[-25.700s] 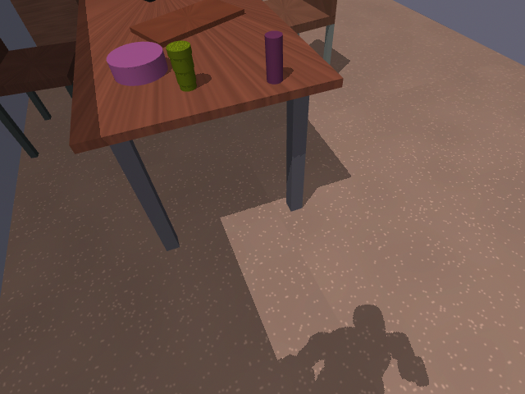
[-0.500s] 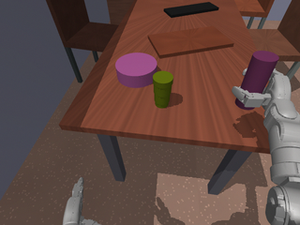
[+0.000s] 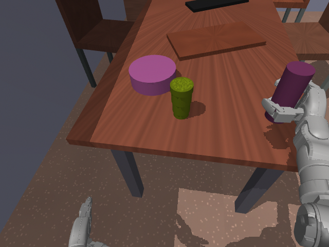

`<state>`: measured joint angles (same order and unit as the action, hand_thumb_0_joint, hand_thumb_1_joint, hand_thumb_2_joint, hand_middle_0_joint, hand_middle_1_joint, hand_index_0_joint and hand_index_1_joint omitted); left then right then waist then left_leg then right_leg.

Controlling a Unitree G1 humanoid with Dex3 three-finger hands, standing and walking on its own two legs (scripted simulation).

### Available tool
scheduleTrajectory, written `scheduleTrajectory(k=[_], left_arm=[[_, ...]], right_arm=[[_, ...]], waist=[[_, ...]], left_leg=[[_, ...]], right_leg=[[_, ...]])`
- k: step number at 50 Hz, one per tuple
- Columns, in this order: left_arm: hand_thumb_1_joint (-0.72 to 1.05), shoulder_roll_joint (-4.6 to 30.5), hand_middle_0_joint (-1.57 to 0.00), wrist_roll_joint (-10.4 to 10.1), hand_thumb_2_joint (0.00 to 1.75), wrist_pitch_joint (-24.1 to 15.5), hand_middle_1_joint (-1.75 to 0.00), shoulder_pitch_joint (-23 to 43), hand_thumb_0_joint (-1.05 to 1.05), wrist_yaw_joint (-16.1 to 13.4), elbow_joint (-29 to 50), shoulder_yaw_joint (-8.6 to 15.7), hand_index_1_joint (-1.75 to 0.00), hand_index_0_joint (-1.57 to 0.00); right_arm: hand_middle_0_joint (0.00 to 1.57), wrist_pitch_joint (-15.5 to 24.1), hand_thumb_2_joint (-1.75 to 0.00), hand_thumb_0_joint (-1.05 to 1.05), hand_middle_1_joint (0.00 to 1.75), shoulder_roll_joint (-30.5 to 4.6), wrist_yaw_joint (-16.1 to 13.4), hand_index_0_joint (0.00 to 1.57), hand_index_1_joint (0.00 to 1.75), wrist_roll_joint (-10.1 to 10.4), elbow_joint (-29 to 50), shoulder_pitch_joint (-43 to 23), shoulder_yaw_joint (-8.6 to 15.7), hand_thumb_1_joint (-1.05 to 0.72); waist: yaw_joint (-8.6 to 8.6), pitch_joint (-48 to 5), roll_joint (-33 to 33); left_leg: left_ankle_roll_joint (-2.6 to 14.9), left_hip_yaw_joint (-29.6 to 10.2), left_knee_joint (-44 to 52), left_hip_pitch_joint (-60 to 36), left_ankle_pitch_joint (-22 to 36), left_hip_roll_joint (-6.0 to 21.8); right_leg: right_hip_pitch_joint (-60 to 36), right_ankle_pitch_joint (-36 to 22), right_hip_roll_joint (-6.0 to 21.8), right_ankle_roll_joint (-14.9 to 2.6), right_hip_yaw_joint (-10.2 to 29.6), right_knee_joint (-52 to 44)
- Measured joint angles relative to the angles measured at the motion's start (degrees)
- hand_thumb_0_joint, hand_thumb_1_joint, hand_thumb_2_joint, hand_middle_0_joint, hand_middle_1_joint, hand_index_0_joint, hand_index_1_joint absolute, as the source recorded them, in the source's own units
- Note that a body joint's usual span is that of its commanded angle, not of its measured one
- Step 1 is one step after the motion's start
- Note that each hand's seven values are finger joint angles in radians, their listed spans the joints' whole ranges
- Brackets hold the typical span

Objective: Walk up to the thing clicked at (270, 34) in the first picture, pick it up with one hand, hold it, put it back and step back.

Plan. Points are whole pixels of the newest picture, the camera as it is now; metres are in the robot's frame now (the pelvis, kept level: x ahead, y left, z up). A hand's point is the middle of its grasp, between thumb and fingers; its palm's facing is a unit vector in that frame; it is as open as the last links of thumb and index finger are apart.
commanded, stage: lower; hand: right
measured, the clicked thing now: (286, 95) +0.43 -0.21 +0.16
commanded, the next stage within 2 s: loosen in 1.58 s
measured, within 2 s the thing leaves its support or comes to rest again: rests again in 1.50 s
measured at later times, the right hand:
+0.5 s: hand (274, 115) +0.44 -0.22 +0.08, palm faces +0.23 +0.97 +0.00, open 8.1 cm
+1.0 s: hand (272, 121) +0.45 -0.23 +0.05, palm faces +0.23 +0.97 +0.00, open 8.1 cm
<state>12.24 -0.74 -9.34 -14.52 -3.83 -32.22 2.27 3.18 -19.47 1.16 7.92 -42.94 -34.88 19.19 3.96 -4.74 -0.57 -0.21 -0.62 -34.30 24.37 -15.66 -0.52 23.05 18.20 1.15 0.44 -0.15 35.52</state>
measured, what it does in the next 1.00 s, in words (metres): stands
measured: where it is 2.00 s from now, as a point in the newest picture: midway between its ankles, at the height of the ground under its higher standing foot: outside the picture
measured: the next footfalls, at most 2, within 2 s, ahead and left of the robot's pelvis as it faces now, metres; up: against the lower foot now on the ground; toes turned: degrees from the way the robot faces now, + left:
none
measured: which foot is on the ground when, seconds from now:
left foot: down 0.00-1.00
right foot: down 0.00-1.00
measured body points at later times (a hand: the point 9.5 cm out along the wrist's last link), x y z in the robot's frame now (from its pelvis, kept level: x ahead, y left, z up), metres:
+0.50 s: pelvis +0.00 +0.00 -0.01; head +0.05 -0.02 +0.43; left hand +0.14 +0.26 -0.08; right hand +0.42 -0.27 +0.08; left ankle +0.02 +0.12 -0.73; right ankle +0.00 -0.12 -0.73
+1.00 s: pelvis -0.01 -0.01 -0.03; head +0.06 -0.03 +0.41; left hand +0.13 +0.26 -0.08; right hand +0.43 -0.28 +0.05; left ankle +0.02 +0.12 -0.73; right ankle +0.00 -0.12 -0.73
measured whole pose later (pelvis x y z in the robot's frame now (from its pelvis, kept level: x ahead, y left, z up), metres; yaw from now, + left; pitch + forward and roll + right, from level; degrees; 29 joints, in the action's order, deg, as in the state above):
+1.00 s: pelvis -0.01 -0.01 -0.03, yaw +0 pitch +13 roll +2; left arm 13.3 1.3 -6.6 -17.6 -1.5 -20.0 2.1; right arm 19.3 -23.1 2.3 5.1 -58.8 -39.8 22.4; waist 7.3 -5.7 0.7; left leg -0.8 -0.4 -46.8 40.9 -19.4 -1.0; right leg 40.5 23.2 1.6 -0.1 0.2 50.3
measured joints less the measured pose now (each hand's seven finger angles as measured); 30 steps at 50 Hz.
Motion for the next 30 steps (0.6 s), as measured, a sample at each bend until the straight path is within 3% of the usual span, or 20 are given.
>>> scheduleTrajectory(k=[11, 30], left_arm=[[-0.53, 0.7, -0.06, -0.4, 0.06, 2.1, -0.05, 0.3, -0.01, 0.0, 2.3, 0.3, -0.05, -0.05], [-0.54, 1.1, -0.06, 0.9, 0.07, 2.7, -0.05, -0.9, -0.01, 1.1, 5.8, 0.3, -0.05, -0.05]], right_arm=[[0.87, 3.6, -1.12, -0.01, 1.2, -1.3, 1.0, 0.87, 1.19, 0.0, -2.8, -0.8, -0.6, 0.23], [0.86, 11.7, -1.12, -0.01, 1.21, -1.4, 0.8, 0.86, 1.21, -1.3, -10.3, -1.7, 1.7, 0.23]], waist=[[0.05, 0.9, 0.3], [1.93, -0.4, 1.0]], left_leg=[[-0.11, 0.3, -1.3, 2.2, -0.5, 0.1], [-0.31, 0.1, -7.1, 9.8, -2.3, -0.4]], right_leg=[[2.5, 0.6, -0.1, -0.07, 0.3, 1.7], [10.4, 3.2, 0.3, -0.29, 0.2, 8.6]])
